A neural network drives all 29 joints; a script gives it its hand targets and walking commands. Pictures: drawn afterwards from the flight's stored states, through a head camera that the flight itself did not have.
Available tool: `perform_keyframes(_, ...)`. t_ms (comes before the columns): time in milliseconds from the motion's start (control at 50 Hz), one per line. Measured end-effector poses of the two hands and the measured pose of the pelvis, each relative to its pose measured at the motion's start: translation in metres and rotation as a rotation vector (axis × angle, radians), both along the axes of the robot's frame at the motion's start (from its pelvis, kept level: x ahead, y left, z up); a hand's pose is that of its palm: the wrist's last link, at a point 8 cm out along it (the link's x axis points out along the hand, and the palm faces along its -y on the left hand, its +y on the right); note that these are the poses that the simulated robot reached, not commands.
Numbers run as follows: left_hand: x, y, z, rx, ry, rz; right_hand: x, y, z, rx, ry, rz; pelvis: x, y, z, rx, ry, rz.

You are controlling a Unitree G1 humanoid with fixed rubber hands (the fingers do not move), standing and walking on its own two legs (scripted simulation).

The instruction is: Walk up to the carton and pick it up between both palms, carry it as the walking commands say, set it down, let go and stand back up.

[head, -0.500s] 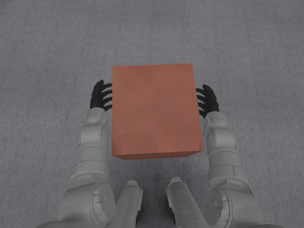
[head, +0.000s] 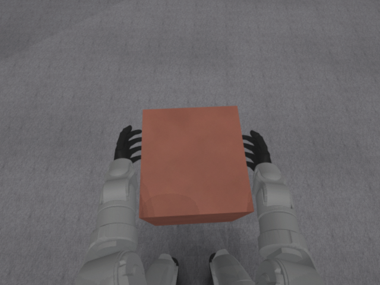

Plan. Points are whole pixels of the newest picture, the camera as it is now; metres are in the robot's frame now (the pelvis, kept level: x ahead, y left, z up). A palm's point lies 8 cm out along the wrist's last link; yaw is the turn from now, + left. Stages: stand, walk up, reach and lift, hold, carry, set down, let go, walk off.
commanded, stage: reach and lift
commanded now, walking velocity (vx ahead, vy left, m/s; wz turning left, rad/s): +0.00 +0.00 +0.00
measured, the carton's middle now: (192, 171) +0.36 -0.01 -0.11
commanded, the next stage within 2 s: hold in 2.00 s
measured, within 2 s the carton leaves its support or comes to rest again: neither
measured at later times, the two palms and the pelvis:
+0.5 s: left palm (113, 157) +0.34 +0.14 +0.05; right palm (273, 162) +0.33 -0.16 +0.04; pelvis +0.01 +0.00 +0.03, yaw +0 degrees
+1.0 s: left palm (99, 154) +0.33 +0.15 +0.10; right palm (285, 158) +0.31 -0.16 +0.10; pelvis +0.02 +0.00 +0.04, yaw +0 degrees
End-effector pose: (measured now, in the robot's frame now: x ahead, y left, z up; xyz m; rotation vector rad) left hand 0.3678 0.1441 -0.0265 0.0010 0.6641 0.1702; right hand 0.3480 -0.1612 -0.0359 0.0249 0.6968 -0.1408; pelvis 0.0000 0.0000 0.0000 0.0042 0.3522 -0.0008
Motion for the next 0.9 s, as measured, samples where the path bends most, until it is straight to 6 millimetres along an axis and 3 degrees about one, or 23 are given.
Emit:
perform_keyframes(460,-0.021,0.0,0.066,0.007,-0.015,-0.009,-0.021,0.0,0.068,-0.008,-0.016,0.001,0.01,-0.002,0.031,0.0,-0.23,-0.001)
perform_keyframes(900,-0.036,0.002,0.12,0.025,-0.047,-0.028,-0.036,0.002,0.123,-0.019,-0.05,0.001,0.017,-0.004,0.044,-0.006,-0.431,0.0)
